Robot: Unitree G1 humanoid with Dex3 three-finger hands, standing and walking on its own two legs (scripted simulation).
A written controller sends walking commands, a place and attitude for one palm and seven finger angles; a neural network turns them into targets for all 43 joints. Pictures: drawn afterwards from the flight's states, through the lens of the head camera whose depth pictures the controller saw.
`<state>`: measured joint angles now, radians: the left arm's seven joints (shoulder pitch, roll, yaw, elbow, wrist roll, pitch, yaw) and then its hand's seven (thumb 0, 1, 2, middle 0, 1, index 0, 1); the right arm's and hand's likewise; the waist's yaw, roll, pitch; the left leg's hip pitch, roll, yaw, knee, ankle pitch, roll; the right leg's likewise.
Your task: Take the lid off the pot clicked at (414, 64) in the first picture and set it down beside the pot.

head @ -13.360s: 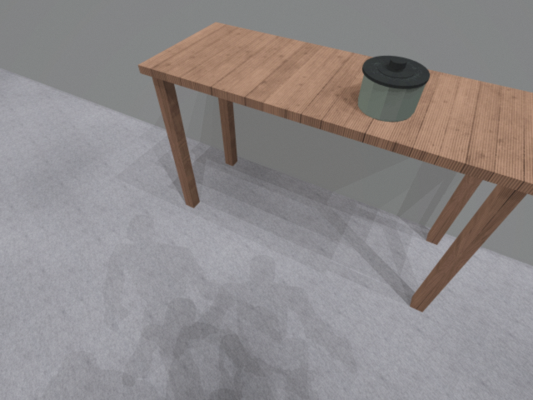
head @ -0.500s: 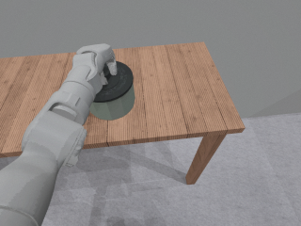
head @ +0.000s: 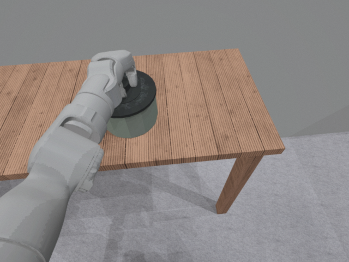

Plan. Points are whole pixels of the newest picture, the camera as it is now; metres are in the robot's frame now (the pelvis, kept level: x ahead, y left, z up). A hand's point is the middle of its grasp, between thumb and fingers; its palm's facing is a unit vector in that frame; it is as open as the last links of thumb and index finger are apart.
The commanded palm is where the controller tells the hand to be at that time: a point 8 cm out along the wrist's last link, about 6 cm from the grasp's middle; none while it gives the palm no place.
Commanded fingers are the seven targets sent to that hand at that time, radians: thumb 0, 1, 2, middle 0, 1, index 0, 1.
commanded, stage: close the fingers and squeeze the knob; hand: left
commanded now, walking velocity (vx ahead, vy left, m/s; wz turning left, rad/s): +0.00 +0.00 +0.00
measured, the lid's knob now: (121, 85) +0.53 +0.09 +0.10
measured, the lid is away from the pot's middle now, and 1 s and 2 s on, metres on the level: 0.00 0.01 0.01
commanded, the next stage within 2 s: lift the lid straight up in 0.16 s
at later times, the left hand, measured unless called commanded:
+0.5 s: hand (120, 85) +0.50 +0.09 +0.13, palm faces -0.38 -0.06 -0.92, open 6.8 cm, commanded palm +0.51 +0.09 +0.20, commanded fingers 0.00 0.78 0.83 -0.84 -1.07 -0.91 -1.08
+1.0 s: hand (118, 71) +0.50 +0.08 +0.17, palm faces -0.35 -0.06 -0.94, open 6.7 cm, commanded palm +0.51 +0.09 +0.24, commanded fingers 0.00 0.78 0.83 -0.84 -1.07 -0.91 -1.08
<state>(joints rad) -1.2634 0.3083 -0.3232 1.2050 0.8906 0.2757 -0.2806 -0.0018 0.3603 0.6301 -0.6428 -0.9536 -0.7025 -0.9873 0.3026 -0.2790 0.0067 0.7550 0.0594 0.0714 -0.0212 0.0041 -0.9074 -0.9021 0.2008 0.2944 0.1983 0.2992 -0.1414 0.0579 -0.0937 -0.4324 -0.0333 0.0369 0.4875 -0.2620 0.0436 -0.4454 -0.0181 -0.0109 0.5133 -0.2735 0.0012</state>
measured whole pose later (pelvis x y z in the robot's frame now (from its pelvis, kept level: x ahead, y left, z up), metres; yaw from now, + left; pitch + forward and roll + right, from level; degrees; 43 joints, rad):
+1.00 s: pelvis +0.00 +0.00 +0.00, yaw +0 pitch +10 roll +1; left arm -1.31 0.32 -0.30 1.16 0.90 0.30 -0.35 0.01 0.35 0.64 -0.64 -0.96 -0.73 -0.98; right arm 0.28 -0.28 0.01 0.74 0.06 0.01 -0.03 0.01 -0.91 -0.90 0.20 0.29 0.20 0.30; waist -0.13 0.07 -0.08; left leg -0.37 -0.04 0.03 0.44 -0.24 0.04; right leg -0.39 -0.02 -0.01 0.48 -0.26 0.00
